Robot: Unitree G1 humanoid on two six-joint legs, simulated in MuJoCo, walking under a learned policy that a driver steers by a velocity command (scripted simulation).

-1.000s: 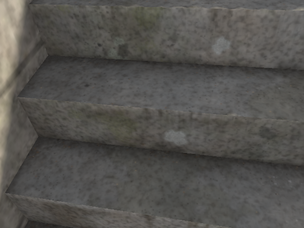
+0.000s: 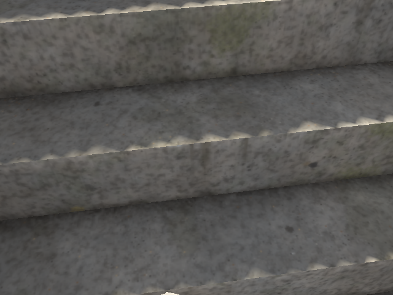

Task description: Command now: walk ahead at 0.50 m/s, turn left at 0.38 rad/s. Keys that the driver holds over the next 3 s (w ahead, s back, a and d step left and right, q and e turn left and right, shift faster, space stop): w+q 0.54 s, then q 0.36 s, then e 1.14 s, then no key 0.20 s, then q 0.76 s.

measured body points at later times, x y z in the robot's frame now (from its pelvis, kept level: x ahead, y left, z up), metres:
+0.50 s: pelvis +0.23 +0.05 +0.20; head +0.22 +0.05 +0.65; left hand +0.34 +0.31 +0.10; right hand +0.22 -0.17 +0.05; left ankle +0.20 +0.12 -0.50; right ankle +0.28 -0.11 -0.22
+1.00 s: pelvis +0.41 +0.08 +0.42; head +0.39 +0.07 +0.87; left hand +0.36 +0.31 +0.28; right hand +0.69 -0.02 +0.32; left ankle +0.41 +0.25 -0.13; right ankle +0.50 -0.02 -0.30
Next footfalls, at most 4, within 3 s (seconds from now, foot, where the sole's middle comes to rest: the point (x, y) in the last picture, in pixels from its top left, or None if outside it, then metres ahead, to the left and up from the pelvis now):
0.22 left None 0.24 0.12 -0.54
0.68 right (220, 232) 0.53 0.00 -0.34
1.14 left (104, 252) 0.47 0.28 -0.34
1.46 right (212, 236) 0.52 0.02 -0.34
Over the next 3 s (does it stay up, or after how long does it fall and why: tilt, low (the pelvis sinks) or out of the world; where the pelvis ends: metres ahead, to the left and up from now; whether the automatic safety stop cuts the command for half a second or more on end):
stays up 0.45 0.18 0.43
